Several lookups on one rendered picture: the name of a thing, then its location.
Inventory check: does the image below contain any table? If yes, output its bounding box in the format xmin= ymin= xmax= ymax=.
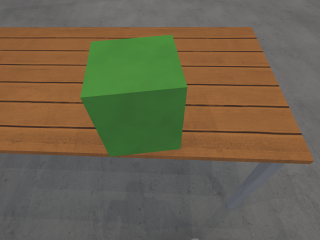
xmin=0 ymin=27 xmax=314 ymax=210

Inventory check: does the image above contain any carton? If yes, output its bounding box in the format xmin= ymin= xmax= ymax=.
xmin=80 ymin=35 xmax=188 ymax=157

